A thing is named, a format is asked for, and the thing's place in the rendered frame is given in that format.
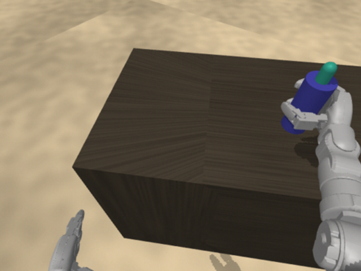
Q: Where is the left robot hand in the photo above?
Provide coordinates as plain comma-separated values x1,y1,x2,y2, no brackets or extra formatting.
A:
48,209,93,271

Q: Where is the right robot arm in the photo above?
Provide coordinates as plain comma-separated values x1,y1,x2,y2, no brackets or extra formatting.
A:
312,124,361,271

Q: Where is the bottle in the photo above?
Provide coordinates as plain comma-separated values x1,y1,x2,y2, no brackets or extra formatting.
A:
281,62,338,134

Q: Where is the right robot hand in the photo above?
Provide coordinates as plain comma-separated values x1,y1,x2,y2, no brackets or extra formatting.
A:
281,78,353,133

